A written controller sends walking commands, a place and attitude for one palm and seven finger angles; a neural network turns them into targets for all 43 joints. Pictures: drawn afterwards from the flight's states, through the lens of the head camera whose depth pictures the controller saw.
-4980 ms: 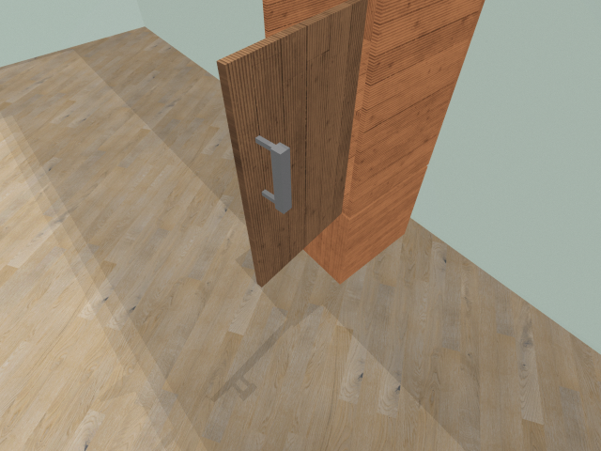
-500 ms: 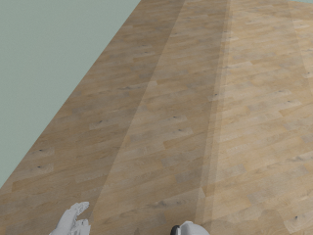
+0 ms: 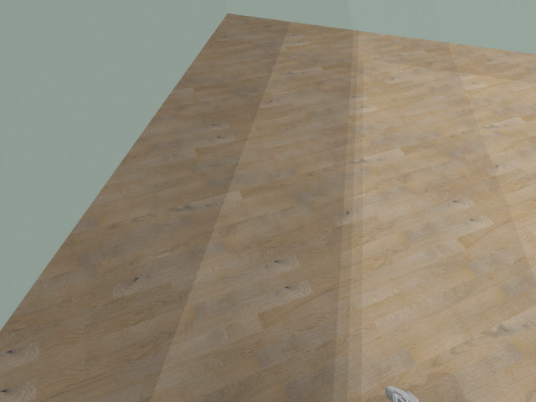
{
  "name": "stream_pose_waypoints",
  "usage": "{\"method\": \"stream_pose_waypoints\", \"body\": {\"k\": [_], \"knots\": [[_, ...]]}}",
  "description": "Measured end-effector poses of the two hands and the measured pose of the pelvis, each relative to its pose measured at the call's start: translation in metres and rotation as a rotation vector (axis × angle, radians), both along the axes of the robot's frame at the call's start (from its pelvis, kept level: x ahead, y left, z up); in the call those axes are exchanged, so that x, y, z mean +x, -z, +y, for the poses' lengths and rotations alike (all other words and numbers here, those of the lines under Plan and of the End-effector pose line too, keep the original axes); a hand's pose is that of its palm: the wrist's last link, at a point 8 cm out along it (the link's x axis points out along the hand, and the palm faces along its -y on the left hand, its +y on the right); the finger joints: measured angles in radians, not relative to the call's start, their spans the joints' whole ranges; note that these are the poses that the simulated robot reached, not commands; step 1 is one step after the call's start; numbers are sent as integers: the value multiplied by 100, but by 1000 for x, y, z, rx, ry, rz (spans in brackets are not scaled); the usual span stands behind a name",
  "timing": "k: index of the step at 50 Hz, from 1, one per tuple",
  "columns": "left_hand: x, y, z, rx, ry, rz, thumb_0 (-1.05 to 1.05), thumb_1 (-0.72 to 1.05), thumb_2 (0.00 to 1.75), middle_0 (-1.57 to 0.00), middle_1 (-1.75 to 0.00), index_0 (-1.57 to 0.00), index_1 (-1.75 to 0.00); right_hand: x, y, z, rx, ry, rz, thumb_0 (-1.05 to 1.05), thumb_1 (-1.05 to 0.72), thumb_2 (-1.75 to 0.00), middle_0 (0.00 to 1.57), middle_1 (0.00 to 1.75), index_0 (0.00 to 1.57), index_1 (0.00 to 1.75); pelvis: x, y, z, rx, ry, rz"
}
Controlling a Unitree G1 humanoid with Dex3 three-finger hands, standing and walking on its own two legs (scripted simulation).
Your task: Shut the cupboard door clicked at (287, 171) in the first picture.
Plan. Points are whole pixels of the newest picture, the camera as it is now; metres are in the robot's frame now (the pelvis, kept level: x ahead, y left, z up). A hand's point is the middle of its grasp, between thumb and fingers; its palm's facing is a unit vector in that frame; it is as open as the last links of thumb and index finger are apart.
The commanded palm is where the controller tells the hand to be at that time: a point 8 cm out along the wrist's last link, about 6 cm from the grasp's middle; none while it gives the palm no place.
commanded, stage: walk around to get in front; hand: left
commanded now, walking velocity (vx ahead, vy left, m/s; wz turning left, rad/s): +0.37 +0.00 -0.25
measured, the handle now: out of the picture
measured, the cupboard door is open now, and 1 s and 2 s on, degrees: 99 99 99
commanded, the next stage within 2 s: walk to a spot facing it in 0.16 s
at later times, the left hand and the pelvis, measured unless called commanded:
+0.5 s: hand (211, 310) +0.30 +0.13 -0.16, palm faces +0.04 -0.98 -0.20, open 7.2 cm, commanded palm none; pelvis +0.22 -0.05 +0.01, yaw +2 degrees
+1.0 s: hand (220, 289) +0.34 +0.12 -0.15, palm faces +0.34 -0.90 -0.28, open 7.4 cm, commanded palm none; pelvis +0.32 -0.10 +0.01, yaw +19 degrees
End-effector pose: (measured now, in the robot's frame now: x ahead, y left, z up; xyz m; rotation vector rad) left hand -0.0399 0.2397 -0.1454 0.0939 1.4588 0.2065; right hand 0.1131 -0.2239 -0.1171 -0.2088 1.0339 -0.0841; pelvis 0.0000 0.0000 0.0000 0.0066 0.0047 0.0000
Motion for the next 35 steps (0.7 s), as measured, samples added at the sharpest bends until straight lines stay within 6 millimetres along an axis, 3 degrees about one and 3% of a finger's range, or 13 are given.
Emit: {"method": "stream_pose_waypoints", "body": {"k": [3,8,13,16,18,21,25,29,32,35], "knots": [[45,-8,1,-3,22,-30,1,91,90,-19,-29,-20,-30,-7,1,1,7,37,78,0,-91,-90,20,30,20,29,26,-8,0,3,10,9],[142,-21,-12,-9,94,-131,1,91,90,-19,-29,-20,-30,-30,3,-24,-11,140,243,-1,-94,-90,20,30,21,30,71,-16,-7,-3,43,17],[244,-16,-36,8,190,-232,1,91,90,-19,-29,-20,-30,-50,19,-48,9,229,411,0,-93,-90,20,30,20,30,124,-2,-33,13,68,3],[286,-12,-49,27,190,-290,0,91,90,-19,-29,-20,-30,-43,28,-61,16,253,492,0,-92,-90,19,30,20,29,150,6,-45,5,58,-9],[301,-15,-57,28,177,-294,0,91,90,-19,-29,-20,-30,-23,25,-65,10,253,503,1,-92,-90,19,30,20,29,166,2,-49,-6,38,-11],[315,-19,-64,24,144,-281,0,92,90,-20,-29,-20,-30,22,15,-66,7,230,460,1,-91,-90,19,30,20,29,190,-8,-52,-8,6,0],[330,-17,-57,26,93,-262,-1,94,90,-20,-30,-20,-30,91,10,-57,17,161,380,1,-91,-90,19,30,20,29,220,-11,-53,-7,-40,5],[338,3,-47,10,30,-229,-1,93,90,-20,-30,-20,-30,158,20,-47,0,82,301,1,-92,-90,19,30,20,29,251,3,-42,-31,-73,-3],[343,11,-41,20,4,-182,0,92,90,-20,-30,-20,-30,197,23,-46,-20,52,255,1,-92,-90,19,30,20,29,265,9,-41,-18,-98,8],[353,4,-39,35,-30,-180,0,92,90,-20,-29,-20,-30,227,18,-49,-32,6,232,1,-92,-90,20,30,20,29,274,4,-45,-16,-132,25]]}}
